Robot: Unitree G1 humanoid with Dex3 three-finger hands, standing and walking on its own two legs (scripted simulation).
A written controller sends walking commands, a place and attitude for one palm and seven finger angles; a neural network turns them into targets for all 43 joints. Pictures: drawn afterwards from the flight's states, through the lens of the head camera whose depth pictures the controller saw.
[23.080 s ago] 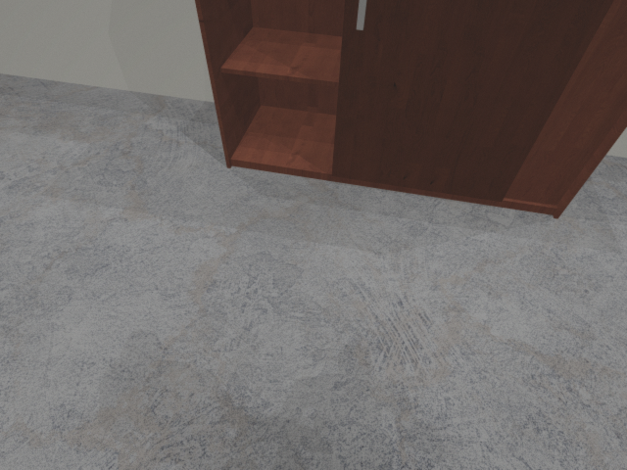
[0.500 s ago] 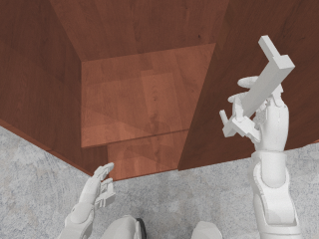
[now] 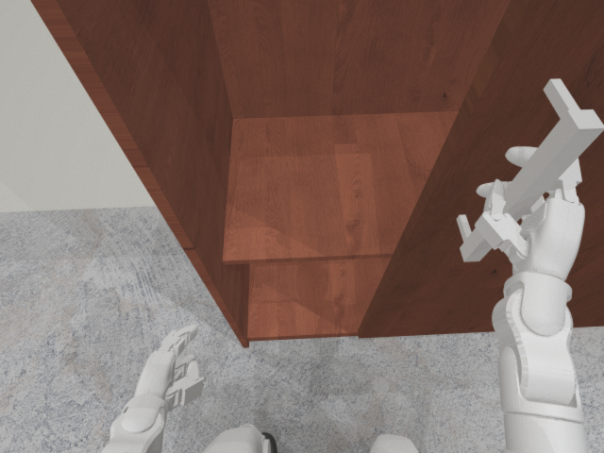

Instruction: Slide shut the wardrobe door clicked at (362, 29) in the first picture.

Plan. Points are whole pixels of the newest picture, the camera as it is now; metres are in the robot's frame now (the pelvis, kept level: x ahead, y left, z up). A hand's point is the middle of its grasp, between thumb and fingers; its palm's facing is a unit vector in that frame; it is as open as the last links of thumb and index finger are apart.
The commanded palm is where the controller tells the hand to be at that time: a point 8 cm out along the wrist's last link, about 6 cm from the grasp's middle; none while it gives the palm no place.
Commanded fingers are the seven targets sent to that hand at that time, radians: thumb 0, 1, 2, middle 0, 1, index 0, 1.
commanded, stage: step sideways, sliding the door along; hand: right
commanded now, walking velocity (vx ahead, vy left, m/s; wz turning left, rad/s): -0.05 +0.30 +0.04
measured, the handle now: (505, 188) +0.39 -0.24 +0.11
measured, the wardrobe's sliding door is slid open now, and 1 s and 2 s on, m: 0.35 0.25 0.25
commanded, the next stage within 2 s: none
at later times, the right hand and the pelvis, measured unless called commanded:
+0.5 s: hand (424, 227) +0.33 -0.13 +0.12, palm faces +0.18 +0.98 -0.12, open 6.1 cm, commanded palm +0.30 -0.15 +0.12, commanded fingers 0.00 -0.90 -0.90 0.45 1.40 0.45 1.40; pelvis -0.03 +0.02 +0.00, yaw +2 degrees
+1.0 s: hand (413, 228) +0.33 -0.12 +0.12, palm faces +0.10 +0.99 -0.13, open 6.0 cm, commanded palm +0.31 -0.16 +0.12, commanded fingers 0.00 -0.90 -0.90 0.45 1.40 0.45 1.40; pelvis -0.05 +0.02 +0.00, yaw +3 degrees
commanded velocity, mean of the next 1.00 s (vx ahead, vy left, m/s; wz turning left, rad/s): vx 0.05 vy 0.30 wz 0.00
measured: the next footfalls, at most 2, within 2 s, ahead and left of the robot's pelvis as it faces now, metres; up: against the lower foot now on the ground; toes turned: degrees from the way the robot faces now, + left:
none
